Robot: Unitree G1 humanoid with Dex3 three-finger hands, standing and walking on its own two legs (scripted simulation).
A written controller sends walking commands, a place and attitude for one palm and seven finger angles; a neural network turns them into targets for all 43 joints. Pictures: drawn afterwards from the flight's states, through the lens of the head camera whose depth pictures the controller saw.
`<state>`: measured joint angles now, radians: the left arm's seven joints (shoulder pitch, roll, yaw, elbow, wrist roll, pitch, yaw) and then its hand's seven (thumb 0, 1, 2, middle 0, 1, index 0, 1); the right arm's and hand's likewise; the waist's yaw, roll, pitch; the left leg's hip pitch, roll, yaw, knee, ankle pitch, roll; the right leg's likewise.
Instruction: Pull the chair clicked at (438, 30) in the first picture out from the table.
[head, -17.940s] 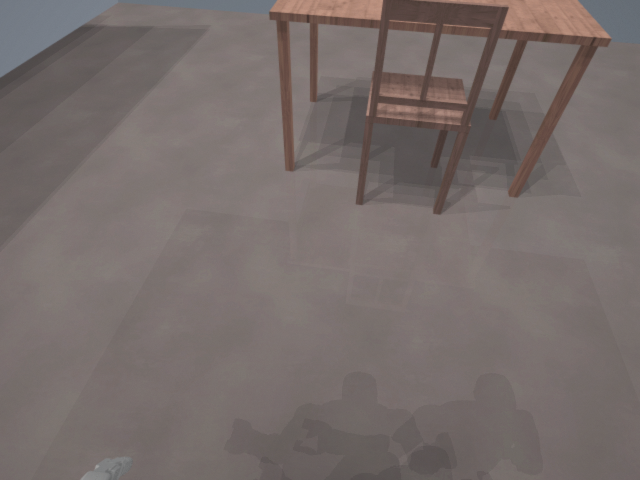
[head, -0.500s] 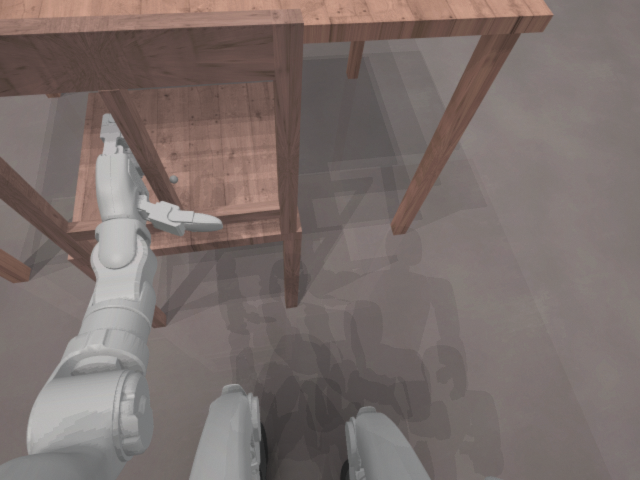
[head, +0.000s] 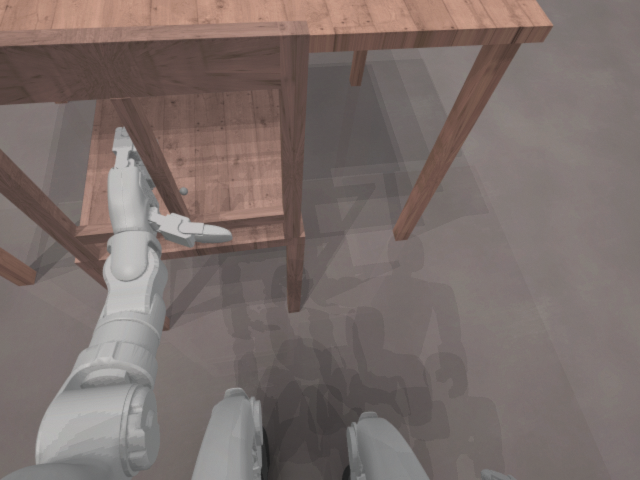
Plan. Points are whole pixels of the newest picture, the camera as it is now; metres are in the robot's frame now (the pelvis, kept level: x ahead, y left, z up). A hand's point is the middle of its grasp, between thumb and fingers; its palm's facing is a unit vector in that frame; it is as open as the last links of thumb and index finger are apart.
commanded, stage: hook a spindle and tug to test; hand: left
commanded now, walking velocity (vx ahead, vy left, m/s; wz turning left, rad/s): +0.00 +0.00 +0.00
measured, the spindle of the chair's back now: (159, 170) +0.50 +0.20 +0.03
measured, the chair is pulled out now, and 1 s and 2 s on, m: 0.00 0.01 0.10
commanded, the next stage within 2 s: step backward, pulling the chair out in 1.34 s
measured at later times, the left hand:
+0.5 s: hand (176, 186) +0.47 +0.17 +0.04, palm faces +0.20 -0.98 -0.02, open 10.0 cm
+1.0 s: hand (179, 188) +0.46 +0.17 +0.04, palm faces +0.17 -0.99 +0.00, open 5.3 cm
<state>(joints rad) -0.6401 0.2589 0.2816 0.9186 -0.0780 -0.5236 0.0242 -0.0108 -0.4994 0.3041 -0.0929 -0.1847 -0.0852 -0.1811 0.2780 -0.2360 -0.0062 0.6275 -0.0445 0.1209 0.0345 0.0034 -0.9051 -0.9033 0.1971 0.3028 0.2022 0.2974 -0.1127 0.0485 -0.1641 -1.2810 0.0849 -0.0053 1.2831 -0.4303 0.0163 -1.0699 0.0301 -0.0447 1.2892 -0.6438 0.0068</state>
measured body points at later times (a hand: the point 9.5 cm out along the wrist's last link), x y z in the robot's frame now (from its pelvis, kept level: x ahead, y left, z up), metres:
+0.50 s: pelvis +0.00 -0.01 +0.00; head +0.13 +0.01 +0.43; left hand +0.45 +0.22 +0.04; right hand +0.06 -0.27 -0.13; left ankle +0.08 +0.11 -0.61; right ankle -0.02 -0.13 -0.61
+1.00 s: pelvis +0.02 +0.00 +0.01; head +0.14 +0.02 +0.44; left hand +0.45 +0.22 +0.04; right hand +0.08 -0.25 -0.12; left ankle +0.08 +0.11 -0.61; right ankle -0.02 -0.13 -0.61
